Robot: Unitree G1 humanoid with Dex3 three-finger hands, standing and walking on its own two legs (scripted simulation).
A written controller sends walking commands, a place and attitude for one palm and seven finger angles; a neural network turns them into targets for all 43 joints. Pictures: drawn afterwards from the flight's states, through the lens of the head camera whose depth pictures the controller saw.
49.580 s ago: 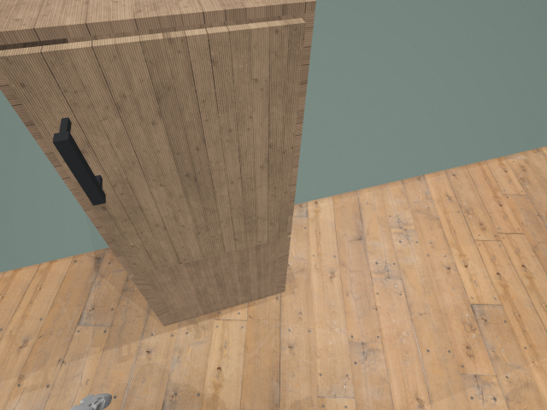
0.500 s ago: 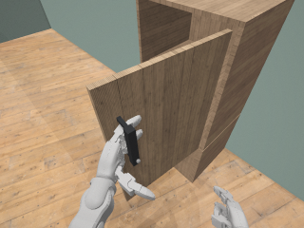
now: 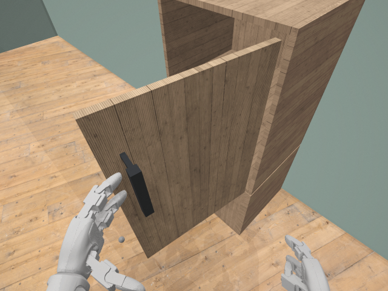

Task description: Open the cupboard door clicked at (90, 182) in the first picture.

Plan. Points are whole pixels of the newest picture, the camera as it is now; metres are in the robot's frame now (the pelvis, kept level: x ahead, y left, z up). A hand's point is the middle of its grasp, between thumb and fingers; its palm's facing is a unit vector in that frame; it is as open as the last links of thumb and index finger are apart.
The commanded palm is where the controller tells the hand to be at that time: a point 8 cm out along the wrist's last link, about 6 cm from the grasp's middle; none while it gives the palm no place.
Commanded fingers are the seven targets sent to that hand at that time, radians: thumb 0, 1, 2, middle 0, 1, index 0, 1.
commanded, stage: slide the hand sideways off the handle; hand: left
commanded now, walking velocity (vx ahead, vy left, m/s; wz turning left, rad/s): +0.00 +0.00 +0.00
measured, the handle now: (136, 185) +0.29 +0.14 +0.10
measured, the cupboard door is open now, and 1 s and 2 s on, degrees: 81 81 81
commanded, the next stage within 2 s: draw the hand back to the body in 0.34 s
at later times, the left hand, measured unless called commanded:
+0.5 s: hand (96, 259) +0.15 +0.17 +0.10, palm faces -0.01 -1.00 -0.05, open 16.3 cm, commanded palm +0.11 +0.24 +0.11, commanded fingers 0.00 -0.50 0.30 -0.15 -0.30 -0.15 -0.30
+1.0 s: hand (54, 241) +0.16 +0.23 +0.13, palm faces +0.10 -0.97 -0.20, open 16.0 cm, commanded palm +0.12 +0.28 +0.14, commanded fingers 0.00 -0.19 0.44 -0.16 -0.30 -0.16 -0.30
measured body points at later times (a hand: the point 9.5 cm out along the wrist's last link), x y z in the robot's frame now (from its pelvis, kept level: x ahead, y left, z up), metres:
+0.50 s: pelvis -0.01 +0.01 -0.01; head -0.01 +0.00 +0.44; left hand +0.14 +0.23 +0.10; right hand +0.19 -0.20 -0.07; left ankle -0.03 +0.12 -0.72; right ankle +0.01 -0.08 -0.72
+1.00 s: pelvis -0.01 +0.03 +0.01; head -0.03 +0.02 +0.46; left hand +0.15 +0.28 +0.14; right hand +0.19 -0.17 -0.05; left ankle -0.03 +0.12 -0.72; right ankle +0.01 -0.08 -0.72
